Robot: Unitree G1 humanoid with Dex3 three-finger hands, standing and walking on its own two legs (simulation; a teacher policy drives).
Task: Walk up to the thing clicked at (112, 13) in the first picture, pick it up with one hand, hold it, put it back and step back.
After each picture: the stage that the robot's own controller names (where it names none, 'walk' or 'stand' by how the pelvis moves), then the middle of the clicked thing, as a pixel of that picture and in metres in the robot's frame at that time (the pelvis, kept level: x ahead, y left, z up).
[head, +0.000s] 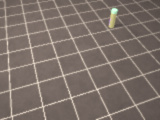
stand; (112, 18) +1.75 -0.42 -0.65
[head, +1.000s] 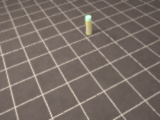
walk; (88, 25) +1.67 +0.02 -0.63
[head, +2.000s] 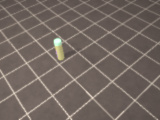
walk; (59, 49) +1.15 +0.27 -0.64
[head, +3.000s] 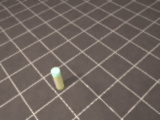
walk; (57, 79) +0.79 +0.25 -0.64
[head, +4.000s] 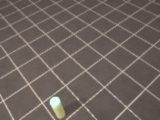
walk; (58, 108) +0.51 +0.24 -0.64
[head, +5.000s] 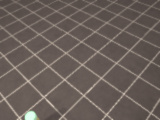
stand; out of the picture +0.41 +0.41 -0.64
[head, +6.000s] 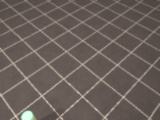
stand; out of the picture +0.41 +0.36 -0.64
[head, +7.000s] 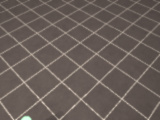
stand; out of the picture +0.39 +0.38 -0.65
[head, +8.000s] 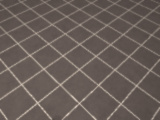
stand; out of the picture +0.34 +0.38 -0.66
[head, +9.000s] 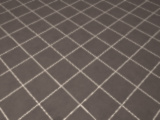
stand; out of the picture +0.35 +0.38 -0.66
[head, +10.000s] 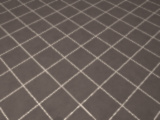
stand; out of the picture +0.35 +0.38 -0.66
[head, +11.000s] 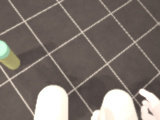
go down; (7, 57) +0.43 +0.37 -0.36
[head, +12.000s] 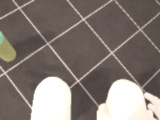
go down; (0, 46) +0.44 +0.36 -0.27
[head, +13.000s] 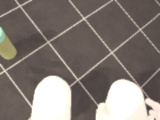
go down; (1, 44) +0.45 +0.36 -0.27
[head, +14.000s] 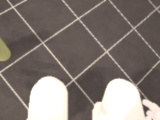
approach; out of the picture +0.45 +0.37 -0.27
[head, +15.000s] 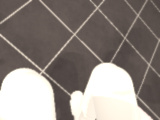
close in; out of the picture +0.42 +0.40 -0.17
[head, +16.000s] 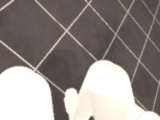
close; out of the picture +0.42 +0.39 -0.16
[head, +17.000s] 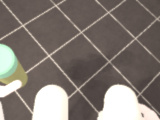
lift; (9, 71) +0.33 +0.24 -0.03
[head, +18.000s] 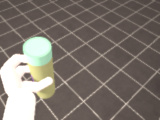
hold; (42, 72) +0.35 +0.14 +0.08
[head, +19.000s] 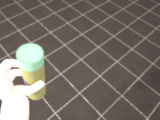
hold; (34, 76) +0.35 +0.17 +0.03
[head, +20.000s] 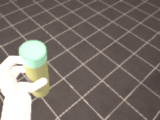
hold; (37, 73) +0.36 +0.16 +0.05
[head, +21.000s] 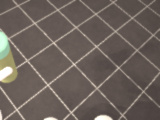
crouch; (1, 61) +0.39 +0.26 -0.02
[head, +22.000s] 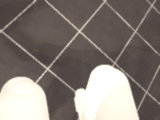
lower; out of the picture +0.49 +0.36 -0.08
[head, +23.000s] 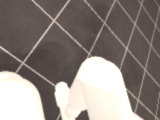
lower; out of the picture +0.45 +0.38 -0.17
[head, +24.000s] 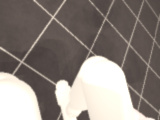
lower; out of the picture +0.44 +0.39 -0.17
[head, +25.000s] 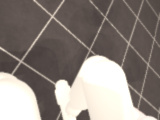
lower; out of the picture +0.44 +0.39 -0.17
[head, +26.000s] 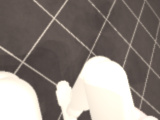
lower; out of the picture +0.44 +0.39 -0.17
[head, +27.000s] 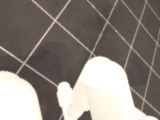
draw back; out of the picture +0.46 +0.40 -0.17
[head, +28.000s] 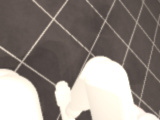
withdraw; out of the picture +0.58 +0.44 -0.26
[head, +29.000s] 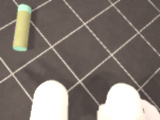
walk; (22, 27) +0.63 +0.35 -0.40
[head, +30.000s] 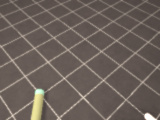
stand; (37, 105) +0.56 +0.33 -0.68
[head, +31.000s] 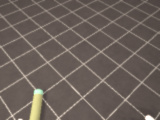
stand; (36, 105) +0.56 +0.34 -0.69
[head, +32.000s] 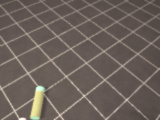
stand; (37, 102) +0.57 +0.35 -0.69
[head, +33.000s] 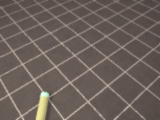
stand; (42, 107) +0.58 +0.35 -0.75
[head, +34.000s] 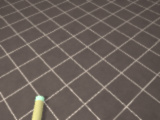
stand; (37, 111) +0.55 +0.38 -0.75
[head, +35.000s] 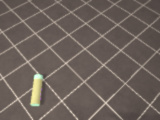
walk; (36, 89) +0.58 +0.37 -0.74
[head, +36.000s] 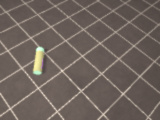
walk; (38, 60) +0.87 +0.34 -0.72
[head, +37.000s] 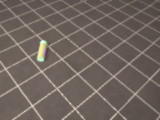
stand; (42, 50) +1.21 +0.42 -0.73
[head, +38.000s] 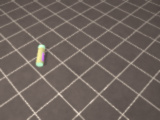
stand; (40, 55) +1.15 +0.43 -0.73
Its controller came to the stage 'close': yes
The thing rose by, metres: 0.69
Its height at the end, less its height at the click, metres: -0.09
